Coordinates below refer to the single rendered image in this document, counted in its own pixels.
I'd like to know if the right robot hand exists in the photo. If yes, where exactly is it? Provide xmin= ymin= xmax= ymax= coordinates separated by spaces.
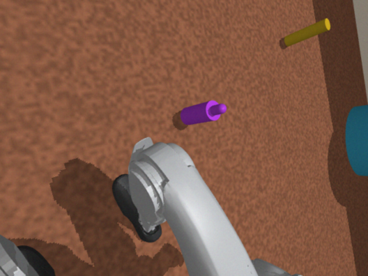
xmin=251 ymin=259 xmax=292 ymax=276

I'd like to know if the left robot foot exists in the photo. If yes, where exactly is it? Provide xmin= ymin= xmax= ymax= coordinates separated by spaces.
xmin=17 ymin=246 xmax=56 ymax=276

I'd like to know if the right robot foot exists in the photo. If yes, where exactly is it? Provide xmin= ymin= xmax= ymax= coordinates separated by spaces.
xmin=112 ymin=174 xmax=162 ymax=243

